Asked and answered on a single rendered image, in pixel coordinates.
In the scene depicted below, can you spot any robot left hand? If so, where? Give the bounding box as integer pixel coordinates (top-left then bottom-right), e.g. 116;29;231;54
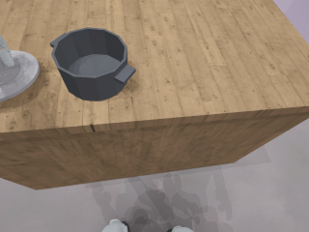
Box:
0;35;14;78

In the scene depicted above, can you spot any left robot shin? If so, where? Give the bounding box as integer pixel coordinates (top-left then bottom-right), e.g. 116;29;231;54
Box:
109;219;121;224

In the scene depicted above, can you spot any robot left thigh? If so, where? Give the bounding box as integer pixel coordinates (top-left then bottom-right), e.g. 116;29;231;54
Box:
101;222;128;232

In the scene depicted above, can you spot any table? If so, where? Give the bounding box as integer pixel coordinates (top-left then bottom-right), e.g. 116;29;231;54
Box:
0;0;309;190

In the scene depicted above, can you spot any pot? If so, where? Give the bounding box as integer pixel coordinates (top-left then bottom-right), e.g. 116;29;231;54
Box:
50;27;136;102

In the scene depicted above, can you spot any lid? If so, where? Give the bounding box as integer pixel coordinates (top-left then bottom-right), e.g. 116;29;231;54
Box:
0;50;40;102

